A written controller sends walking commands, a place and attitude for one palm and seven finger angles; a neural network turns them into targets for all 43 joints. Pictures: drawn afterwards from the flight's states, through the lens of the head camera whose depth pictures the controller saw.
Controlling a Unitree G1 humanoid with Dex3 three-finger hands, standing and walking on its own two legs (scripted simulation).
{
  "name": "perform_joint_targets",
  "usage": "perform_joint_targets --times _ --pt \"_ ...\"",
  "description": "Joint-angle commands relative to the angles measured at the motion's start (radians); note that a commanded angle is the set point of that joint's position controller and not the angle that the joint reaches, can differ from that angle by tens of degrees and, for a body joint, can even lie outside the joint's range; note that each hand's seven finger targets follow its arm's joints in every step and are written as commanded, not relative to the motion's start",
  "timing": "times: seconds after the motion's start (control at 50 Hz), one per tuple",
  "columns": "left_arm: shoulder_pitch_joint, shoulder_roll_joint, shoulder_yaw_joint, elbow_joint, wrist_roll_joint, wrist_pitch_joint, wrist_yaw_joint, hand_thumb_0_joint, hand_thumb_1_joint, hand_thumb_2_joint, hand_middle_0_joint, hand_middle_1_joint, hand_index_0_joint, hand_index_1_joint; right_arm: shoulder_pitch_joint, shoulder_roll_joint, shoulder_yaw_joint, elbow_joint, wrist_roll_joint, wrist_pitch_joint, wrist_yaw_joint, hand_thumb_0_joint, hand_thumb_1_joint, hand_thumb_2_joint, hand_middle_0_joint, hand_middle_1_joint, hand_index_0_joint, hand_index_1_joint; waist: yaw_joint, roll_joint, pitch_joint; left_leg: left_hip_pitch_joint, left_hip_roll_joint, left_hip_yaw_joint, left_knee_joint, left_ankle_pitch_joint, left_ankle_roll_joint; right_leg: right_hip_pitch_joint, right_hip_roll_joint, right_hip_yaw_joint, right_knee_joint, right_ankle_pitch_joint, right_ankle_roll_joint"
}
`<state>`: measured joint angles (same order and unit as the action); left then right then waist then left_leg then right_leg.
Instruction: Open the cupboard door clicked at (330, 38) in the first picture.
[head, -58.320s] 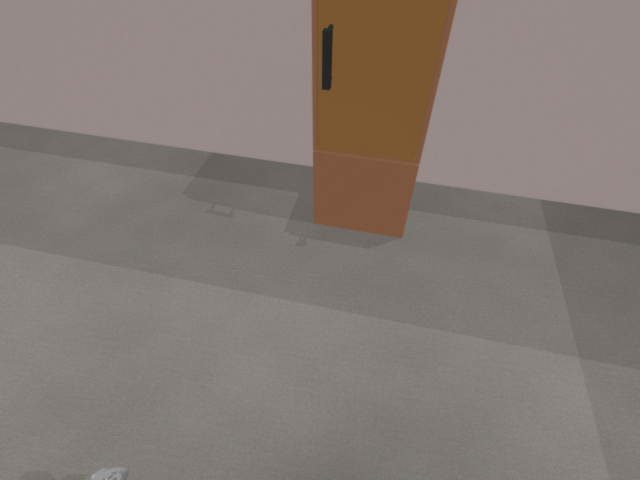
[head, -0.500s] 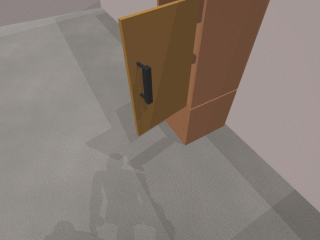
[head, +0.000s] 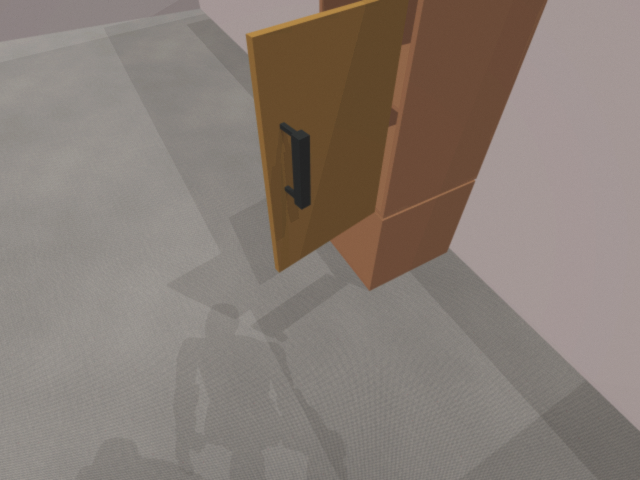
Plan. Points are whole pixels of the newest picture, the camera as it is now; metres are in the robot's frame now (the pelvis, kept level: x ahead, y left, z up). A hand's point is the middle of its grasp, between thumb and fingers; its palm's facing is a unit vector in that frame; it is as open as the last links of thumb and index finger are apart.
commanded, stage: look to check the result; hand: left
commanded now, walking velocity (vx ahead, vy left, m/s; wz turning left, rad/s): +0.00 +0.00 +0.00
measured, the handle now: (294, 166) +0.67 +0.09 +0.00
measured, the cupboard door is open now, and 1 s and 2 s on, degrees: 100 100 100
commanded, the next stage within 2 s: stand and wait in 0.40 s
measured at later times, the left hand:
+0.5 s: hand out of the picture +0.03 +0.19 -0.17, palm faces +0.02 -0.97 -0.23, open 7.4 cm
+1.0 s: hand out of the picture +0.07 +0.21 -0.16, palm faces +0.00 -0.96 -0.28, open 7.4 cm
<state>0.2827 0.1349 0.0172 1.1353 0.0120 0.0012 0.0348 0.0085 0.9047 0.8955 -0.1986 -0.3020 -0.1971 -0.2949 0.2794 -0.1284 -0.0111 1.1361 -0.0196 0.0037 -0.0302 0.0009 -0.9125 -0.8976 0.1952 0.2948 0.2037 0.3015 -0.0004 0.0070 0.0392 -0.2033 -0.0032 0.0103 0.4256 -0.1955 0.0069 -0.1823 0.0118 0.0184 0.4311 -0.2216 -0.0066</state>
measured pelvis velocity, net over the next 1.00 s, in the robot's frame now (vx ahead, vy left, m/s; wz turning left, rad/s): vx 0.02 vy -0.01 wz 0.00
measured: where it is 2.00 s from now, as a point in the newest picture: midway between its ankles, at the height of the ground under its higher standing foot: outside the picture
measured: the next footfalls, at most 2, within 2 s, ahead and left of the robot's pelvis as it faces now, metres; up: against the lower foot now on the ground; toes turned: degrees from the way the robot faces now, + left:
none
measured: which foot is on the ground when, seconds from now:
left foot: down 0.00-1.00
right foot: down 0.00-1.00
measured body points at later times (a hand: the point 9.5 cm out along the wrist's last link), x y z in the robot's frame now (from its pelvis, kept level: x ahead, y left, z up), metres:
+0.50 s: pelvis +0.01 +0.00 +0.00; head +0.02 -0.01 +0.45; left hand +0.03 +0.24 -0.15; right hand +0.02 -0.24 -0.16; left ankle +0.02 +0.11 -0.74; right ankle +0.01 -0.12 -0.74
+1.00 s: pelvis +0.02 -0.01 +0.00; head +0.04 -0.01 +0.45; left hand +0.07 +0.26 -0.14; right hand +0.07 -0.27 -0.15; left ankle +0.02 +0.11 -0.74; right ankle +0.01 -0.12 -0.74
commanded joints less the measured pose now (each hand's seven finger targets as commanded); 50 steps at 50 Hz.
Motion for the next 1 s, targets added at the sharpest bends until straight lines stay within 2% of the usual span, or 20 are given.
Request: perform_joint_targets --times 0.0,0.06,0.14,0.22,0.26,0.3,0.36,0.42,0.48,0.52,0.64,0.74,0.76,0.92,0.96,0.98 --pt "0.045 0.114 0.017 -0.025 -0.001 -0.015 0.002 0.0 0.9 0.9 -0.2 -0.3 -0.2 -0.3 0.054 -0.103 -0.016 -0.023 0.0 -0.014 -0.006 0.0 -0.9 -0.9 0.2 0.3 0.2 0.3 -0.007 0.016 0.046 -0.002 0.096 -0.089 -0.105 -0.006 0.021 -0.056 -0.09 0.069 -0.092 0.022 -0.03" --pt "0.043 0.126 0.02 -0.026 -0.001 -0.018 0.001 0.0 0.9 0.9 -0.2 -0.3 -0.2 -0.3 0.042 -0.122 -0.018 -0.029 0.003 -0.017 -0.007 0.0 -0.9 -0.9 0.2 0.3 0.2 0.3 -0.003 -0.009 0.029 0.017 0.097 -0.085 -0.096 0.026 0.023 -0.045 -0.092 0.067 -0.094 0.039 -0.03" --pt "0.024 0.133 0.018 -0.027 0.0 -0.014 -0.001 0.0 0.9 0.9 -0.2 -0.3 -0.2 -0.3 0.034 -0.126 -0.017 -0.024 -0.001 -0.014 -0.005 0.0 -0.9 -0.9 0.2 0.3 0.2 0.3 -0.007 0.002 0.05 -0.002 0.097 -0.095 -0.119 -0.025 0.02 -0.051 -0.089 0.072 -0.097 0.009 -0.028" --pt "0.012 0.149 0.02 -0.029 0.0 -0.018 -0.002 0.0 0.9 0.9 -0.2 -0.3 -0.2 -0.3 0.019 -0.142 -0.019 -0.026 0.0 -0.018 -0.004 0.0 -0.9 -0.9 0.2 0.3 0.2 0.3 -0.006 0.005 0.028 0.017 0.099 -0.09 -0.114 0.011 0.021 -0.036 -0.095 0.071 -0.097 0.037 -0.028" --pt "0.007 0.158 0.022 -0.031 0.0 -0.021 -0.002 0.0 0.9 0.9 -0.2 -0.3 -0.2 -0.3 0.01 -0.156 -0.022 -0.03 0.002 -0.018 -0.004 0.0 -0.9 -0.9 0.2 0.3 0.2 0.3 -0.004 -0.024 0.017 0.031 0.099 -0.088 -0.106 0.027 0.023 -0.033 -0.094 0.072 -0.102 0.04 -0.03" --pt "-0.007 0.164 0.022 -0.032 -0.001 -0.02 -0.003 0.0 0.9 0.9 -0.2 -0.3 -0.2 -0.3 0.003 -0.157 -0.02 -0.026 0.001 -0.019 -0.003 0.0 -0.9 -0.9 0.2 0.3 0.2 0.3 -0.007 -0.002 0.019 0.031 0.099 -0.089 -0.108 0.045 0.021 -0.028 -0.098 0.076 -0.103 0.053 -0.03" --pt "-0.011 0.181 0.025 -0.036 0.0 -0.023 -0.004 0.0 0.9 0.9 -0.2 -0.3 -0.2 -0.3 -0.013 -0.174 -0.022 -0.03 0.002 -0.019 -0.003 0.0 -0.9 -0.9 0.2 0.3 0.2 0.3 -0.003 -0.013 0.023 0.036 0.098 -0.086 -0.106 0.049 0.021 -0.028 -0.098 0.076 -0.111 0.053 -0.031" --pt "-0.031 0.189 0.024 -0.034 -0.002 -0.023 -0.005 0.0 0.9 0.9 -0.2 -0.3 -0.2 -0.3 -0.02 -0.179 -0.021 -0.028 0.0 -0.022 -0.003 0.0 -0.9 -0.9 0.2 0.3 0.2 0.3 -0.006 0.007 0.003 0.046 0.101 -0.091 -0.109 0.079 0.019 -0.009 -0.101 0.076 -0.106 0.082 -0.031" --pt "-0.043 0.204 0.026 -0.036 -0.002 -0.027 -0.005 0.0 0.9 0.9 -0.2 -0.3 -0.2 -0.3 -0.036 -0.196 -0.024 -0.031 0.001 -0.022 -0.003 0.0 -0.9 -0.9 0.2 0.3 0.2 0.3 -0.007 -0.019 -0.002 0.062 0.102 -0.088 -0.104 0.093 0.019 -0.005 -0.105 0.077 -0.114 0.101 -0.033" --pt "-0.055 0.21 0.025 -0.038 -0.001 -0.025 -0.006 0.0 0.9 0.9 -0.2 -0.3 -0.2 -0.3 -0.043 -0.2 -0.024 -0.028 0.001 -0.021 -0.001 0.0 -0.9 -0.9 0.2 0.3 0.2 0.3 -0.007 -0.006 0.013 0.054 0.103 -0.088 -0.115 0.078 0.017 -0.007 -0.105 0.077 -0.12 0.084 -0.032" --pt "-0.075 0.236 0.026 -0.041 -0.002 -0.028 -0.009 0.0 0.9 0.9 -0.2 -0.3 -0.2 -0.3 -0.07 -0.227 -0.025 -0.032 0.0 -0.022 0.001 0.0 -0.9 -0.9 0.2 0.3 0.2 0.3 -0.005 0.002 0.002 0.065 0.104 -0.086 -0.119 0.078 0.015 0.003 -0.109 0.084 -0.134 0.089 -0.033" --pt "-0.092 0.257 0.028 -0.044 -0.003 -0.031 -0.011 0.0 0.9 0.9 -0.2 -0.3 -0.2 -0.3 -0.09 -0.249 -0.026 -0.036 0.0 -0.023 0.002 0.0 -0.9 -0.9 0.2 0.3 0.2 0.3 -0.006 -0.004 -0.023 0.084 0.107 -0.087 -0.119 0.1 0.014 0.018 -0.111 0.086 -0.137 0.115 -0.034" --pt "-0.096 0.262 0.03 -0.047 -0.002 -0.033 -0.011 0.0 0.9 0.9 -0.2 -0.3 -0.2 -0.3 -0.097 -0.26 -0.027 -0.041 0.002 -0.023 0.003 0.0 -0.9 -0.9 0.2 0.3 0.2 0.3 -0.005 -0.021 -0.021 0.086 0.109 -0.086 -0.118 0.102 0.015 0.017 -0.11 0.083 -0.139 0.115 -0.034" --pt "-0.12 0.282 0.027 -0.047 -0.003 -0.032 -0.013 0.0 0.9 0.9 -0.2 -0.3 -0.2 -0.3 -0.121 -0.279 -0.026 -0.04 0.0 -0.025 0.004 0.0 -0.9 -0.9 0.2 0.3 0.2 0.3 -0.005 0.006 -0.03 0.095 0.113 -0.087 -0.129 0.125 0.011 0.035 -0.113 0.084 -0.141 0.145 -0.032" --pt "-0.12 0.292 0.03 -0.05 -0.002 -0.036 -0.014 0.0 0.9 0.9 -0.2 -0.3 -0.2 -0.3 -0.129 -0.291 -0.027 -0.044 0.002 -0.026 0.004 0.0 -0.9 -0.9 0.2 0.3 0.2 0.3 -0.002 -0.024 -0.04 0.107 0.114 -0.086 -0.123 0.139 0.014 0.039 -0.115 0.085 -0.146 0.162 -0.034" --pt "-0.129 0.293 0.028 -0.048 -0.003 -0.035 -0.013 0.0 0.9 0.9 -0.2 -0.3 -0.2 -0.3 -0.13 -0.29 -0.028 -0.042 0.001 -0.026 0.004 0.0 -0.9 -0.9 0.2 0.3 0.2 0.3 -0.007 -0.014 -0.041 0.11 0.113 -0.088 -0.125 0.147 0.012 0.042 -0.117 0.085 -0.144 0.175 -0.034"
